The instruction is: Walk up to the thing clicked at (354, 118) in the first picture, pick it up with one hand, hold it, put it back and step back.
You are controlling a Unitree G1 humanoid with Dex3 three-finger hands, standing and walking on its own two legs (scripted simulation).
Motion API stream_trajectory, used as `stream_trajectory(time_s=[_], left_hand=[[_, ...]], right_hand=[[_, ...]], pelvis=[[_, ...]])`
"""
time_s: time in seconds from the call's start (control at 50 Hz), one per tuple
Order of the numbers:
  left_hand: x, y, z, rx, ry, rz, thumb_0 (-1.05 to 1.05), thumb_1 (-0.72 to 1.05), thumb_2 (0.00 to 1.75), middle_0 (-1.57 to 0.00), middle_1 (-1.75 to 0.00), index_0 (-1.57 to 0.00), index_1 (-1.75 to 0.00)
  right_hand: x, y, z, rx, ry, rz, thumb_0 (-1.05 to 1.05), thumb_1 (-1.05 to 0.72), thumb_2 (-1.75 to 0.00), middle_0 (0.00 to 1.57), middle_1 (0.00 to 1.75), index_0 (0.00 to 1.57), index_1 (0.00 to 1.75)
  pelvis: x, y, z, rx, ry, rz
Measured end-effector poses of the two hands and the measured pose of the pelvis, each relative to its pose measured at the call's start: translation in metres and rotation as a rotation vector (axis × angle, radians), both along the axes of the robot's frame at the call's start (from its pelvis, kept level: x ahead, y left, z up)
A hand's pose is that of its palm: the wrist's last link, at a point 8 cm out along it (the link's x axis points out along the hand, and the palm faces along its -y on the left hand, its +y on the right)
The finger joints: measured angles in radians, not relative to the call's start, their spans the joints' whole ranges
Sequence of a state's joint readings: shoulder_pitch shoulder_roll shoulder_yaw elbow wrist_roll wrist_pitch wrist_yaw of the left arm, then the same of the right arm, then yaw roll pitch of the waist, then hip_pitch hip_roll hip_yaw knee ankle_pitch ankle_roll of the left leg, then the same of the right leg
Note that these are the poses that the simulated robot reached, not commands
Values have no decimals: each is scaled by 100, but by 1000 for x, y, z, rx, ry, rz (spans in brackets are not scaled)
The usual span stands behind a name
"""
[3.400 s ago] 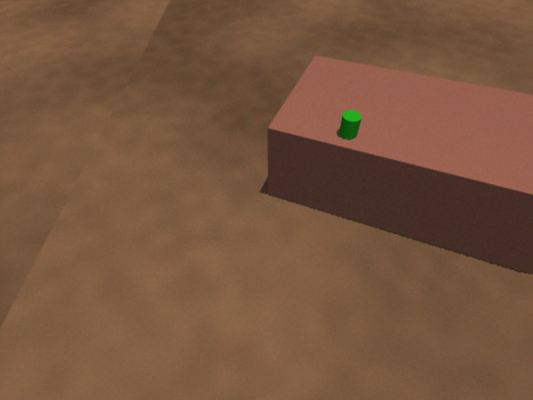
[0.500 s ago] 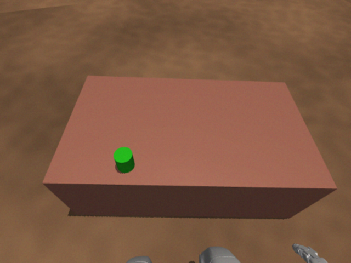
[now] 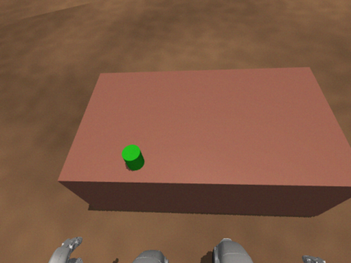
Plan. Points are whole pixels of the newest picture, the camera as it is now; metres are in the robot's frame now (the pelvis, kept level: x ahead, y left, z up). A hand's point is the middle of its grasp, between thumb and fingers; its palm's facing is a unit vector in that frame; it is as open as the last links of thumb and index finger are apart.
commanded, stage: walk up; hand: left
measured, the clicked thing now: (133, 157) +0.50 +0.23 -0.29
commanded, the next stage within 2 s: stand in 1.68 s
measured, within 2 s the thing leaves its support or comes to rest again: neither
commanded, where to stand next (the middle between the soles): +0.09 +0.02 m, yaw +0 degrees
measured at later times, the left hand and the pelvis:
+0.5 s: hand out of the picture +0.05 +0.26 -0.14, palm faces +0.03 -0.94 -0.33, open 7.4 cm; pelvis +0.01 +0.01 +0.02, yaw +1 degrees
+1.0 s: hand (87, 257) +0.14 +0.26 -0.12, palm faces +0.01 -0.94 -0.33, open 7.4 cm; pelvis +0.04 +0.01 +0.03, yaw +1 degrees
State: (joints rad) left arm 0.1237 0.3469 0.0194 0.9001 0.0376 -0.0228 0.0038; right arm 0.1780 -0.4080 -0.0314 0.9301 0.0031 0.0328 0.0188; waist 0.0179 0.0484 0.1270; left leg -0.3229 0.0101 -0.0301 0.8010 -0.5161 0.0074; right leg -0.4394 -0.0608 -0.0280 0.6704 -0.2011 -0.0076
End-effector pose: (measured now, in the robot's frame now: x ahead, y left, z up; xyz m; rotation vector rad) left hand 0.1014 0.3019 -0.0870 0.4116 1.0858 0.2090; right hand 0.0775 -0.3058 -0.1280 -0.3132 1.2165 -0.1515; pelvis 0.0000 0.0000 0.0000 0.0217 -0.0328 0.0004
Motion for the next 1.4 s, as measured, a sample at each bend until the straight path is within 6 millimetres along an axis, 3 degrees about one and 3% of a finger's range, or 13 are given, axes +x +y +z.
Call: stream_trajectory(time_s=[0.12, 0.18, 0.34, 0.48, 0.58, 0.7, 0.94, 1.08, 1.4], left_hand=[[-8, 17, -12, -43, 8, 47, 1, 91, 89, -20, -30, -20, -30], [-16, 21, -15, -62, 27, 63, 1, 91, 89, -20, -30, -20, -30], [-44, 12, -20, -99, 114, 104, 1, 91, 89, -20, -30, -20, -30], [-54, 7, -15, -100, 163, 133, 1, 91, 89, -20, -30, -20, -30], [-45, 6, -9, -91, 172, 141, 1, 91, 89, -20, -30, -20, -30], [-19, 7, -3, -84, 127, 134, 1, 91, 89, -20, -30, -20, -30], [23, 1, 1, -95, 64, 85, 1, 91, 89, -20, -30, -20, -30], [25, -3, 0, -100, 75, 74, 1, 91, 89, -20, -30, -20, -30], [9, 0, -2, -93, 120, 94, 1, 91, 89, -20, -30, -20, -30]], right_hand=[[-31, 6, 16, -52, 29, -17, 0, -91, -90, 21, 30, 21, 30], [-38, 6, 25, -68, 44, -25, 0, -91, -90, 21, 30, 21, 30], [-16, 10, 33, -55, 13, -6, 0, -90, -90, 21, 30, 21, 30], [14, 16, 30, -24, -3, 22, 0, -90, -90, 21, 30, 21, 30], [33, 20, 28, -6, -15, 23, 0, -91, -90, 21, 30, 21, 30], [46, 22, 29, -2, -20, 14, 0, -91, -90, 21, 30, 21, 30], [46, 18, 35, -14, -17, -18, 0, -91, -90, 21, 30, 21, 30], [35, 15, 35, -19, 6, -34, 0, -91, -90, 21, 30, 21, 30], [20, 16, 31, -12, 45, -40, 0, -91, -90, 21, 30, 21, 30]], pelvis=[[-5, 12, 3, 10, -17, 2], [-3, 11, 6, -10, -22, 5], [1, 10, 14, -28, -25, 6], [10, 8, 19, -20, -11, 17], [21, 8, 22, -20, -2, 21], [29, 9, 25, -19, -2, 25], [34, 8, 28, -16, -7, 21], [35, 8, 28, -15, -9, 15], [35, 8, 28, -16, -10, 10]])
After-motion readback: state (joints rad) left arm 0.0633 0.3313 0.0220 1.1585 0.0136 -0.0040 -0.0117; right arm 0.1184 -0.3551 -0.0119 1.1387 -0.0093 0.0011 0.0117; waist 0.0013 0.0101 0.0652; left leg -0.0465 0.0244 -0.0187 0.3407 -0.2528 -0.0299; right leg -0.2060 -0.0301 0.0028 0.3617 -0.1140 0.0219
